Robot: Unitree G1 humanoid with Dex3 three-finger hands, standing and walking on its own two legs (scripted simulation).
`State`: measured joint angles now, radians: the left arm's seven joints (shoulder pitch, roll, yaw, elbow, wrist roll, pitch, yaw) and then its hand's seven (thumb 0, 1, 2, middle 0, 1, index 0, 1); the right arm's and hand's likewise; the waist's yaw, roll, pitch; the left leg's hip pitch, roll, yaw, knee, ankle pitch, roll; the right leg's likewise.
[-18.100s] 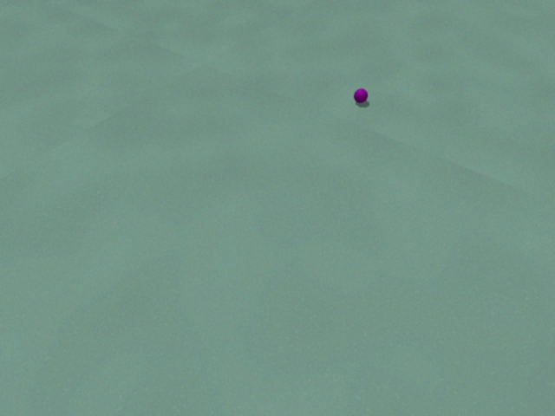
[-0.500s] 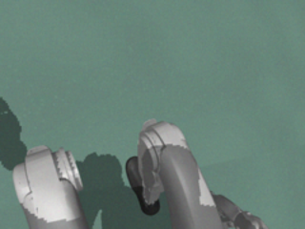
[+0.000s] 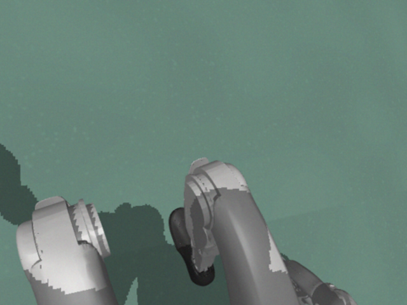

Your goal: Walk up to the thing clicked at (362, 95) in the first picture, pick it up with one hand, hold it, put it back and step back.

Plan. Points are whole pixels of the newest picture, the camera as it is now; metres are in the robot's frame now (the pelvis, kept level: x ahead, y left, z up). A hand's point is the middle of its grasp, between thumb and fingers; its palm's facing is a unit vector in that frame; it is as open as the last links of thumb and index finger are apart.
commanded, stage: close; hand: left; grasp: from above
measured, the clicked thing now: out of the picture +0.41 +0.35 -0.26
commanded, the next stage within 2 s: settle in 0.02 s
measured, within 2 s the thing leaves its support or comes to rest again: leaves its support in 0.44 s
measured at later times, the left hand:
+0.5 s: hand out of the picture +0.39 +0.35 -0.22, palm faces -0.38 -0.16 -0.91, open 10.5 cm
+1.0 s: hand out of the picture +0.38 +0.35 -0.13, palm faces -0.44 -0.12 -0.89, open 10.5 cm
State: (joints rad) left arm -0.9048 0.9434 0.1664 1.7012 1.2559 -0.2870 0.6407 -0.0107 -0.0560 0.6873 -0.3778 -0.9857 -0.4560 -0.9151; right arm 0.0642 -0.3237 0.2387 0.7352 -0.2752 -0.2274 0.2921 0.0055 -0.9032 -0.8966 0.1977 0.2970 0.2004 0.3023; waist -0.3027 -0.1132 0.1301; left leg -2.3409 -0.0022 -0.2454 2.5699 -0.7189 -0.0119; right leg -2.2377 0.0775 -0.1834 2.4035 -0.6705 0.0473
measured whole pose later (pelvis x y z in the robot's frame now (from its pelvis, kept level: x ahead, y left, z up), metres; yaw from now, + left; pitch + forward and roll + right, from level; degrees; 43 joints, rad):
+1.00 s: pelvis -0.01 -0.01 +0.04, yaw +5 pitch +32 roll -9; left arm -0.84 0.71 0.08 1.35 1.21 -0.22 0.38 -0.02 -0.14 0.61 -0.58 -0.81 -0.66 -0.75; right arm 0.12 -0.30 0.07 0.75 -0.13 -0.10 0.21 0.01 -0.91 -0.90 0.20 0.30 0.20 0.30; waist -0.18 0.00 -0.06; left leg -2.30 -0.01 -0.15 2.40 -0.66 -0.01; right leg -2.22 0.04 -0.11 2.31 -0.66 0.03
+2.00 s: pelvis +0.00 +0.00 +0.24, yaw +11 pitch +28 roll -5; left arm -0.41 0.53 -0.07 0.72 1.01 -0.04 0.12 -0.03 -0.16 0.70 -0.57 -0.79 -0.63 -0.78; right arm 0.14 -0.25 -0.03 0.67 0.02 0.03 0.01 0.01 -0.91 -0.90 0.20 0.30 0.20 0.30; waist -0.07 0.04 -0.19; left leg -1.63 0.00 -0.07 1.74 -0.60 0.01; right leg -1.57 0.02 -0.04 1.67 -0.60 0.03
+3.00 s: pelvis +0.07 +0.01 +0.45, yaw +12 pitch +8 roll -1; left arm -0.31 0.38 -0.20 0.81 0.99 0.02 0.13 -0.02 -0.17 0.72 -0.58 -0.79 -0.63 -0.78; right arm 0.24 -0.25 -0.04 0.73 0.04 0.00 -0.04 0.01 -0.91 -0.90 0.20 0.30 0.20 0.30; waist -0.04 0.04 -0.07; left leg -0.55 0.01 0.00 0.76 -0.34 0.01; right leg -0.54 0.02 0.04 0.73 -0.34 0.02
